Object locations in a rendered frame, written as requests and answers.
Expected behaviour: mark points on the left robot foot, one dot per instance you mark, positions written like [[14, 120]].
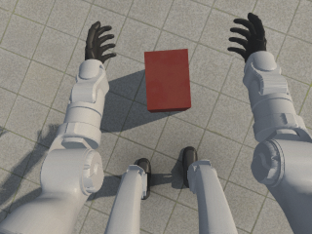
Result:
[[145, 165]]

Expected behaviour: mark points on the robot left shin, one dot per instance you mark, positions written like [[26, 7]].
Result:
[[133, 167]]

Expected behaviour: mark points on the robot right hand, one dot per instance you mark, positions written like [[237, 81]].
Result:
[[255, 35]]

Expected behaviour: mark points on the carton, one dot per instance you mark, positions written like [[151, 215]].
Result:
[[167, 80]]

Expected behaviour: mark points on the right robot forearm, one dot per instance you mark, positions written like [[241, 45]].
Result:
[[271, 102]]

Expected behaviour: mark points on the right robot upper arm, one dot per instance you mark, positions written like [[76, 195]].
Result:
[[285, 168]]

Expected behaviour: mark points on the left robot upper arm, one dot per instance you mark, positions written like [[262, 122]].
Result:
[[68, 177]]

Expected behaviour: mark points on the left robot forearm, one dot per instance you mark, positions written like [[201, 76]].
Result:
[[81, 124]]

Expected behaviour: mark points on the robot left hand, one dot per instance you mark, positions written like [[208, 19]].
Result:
[[93, 50]]

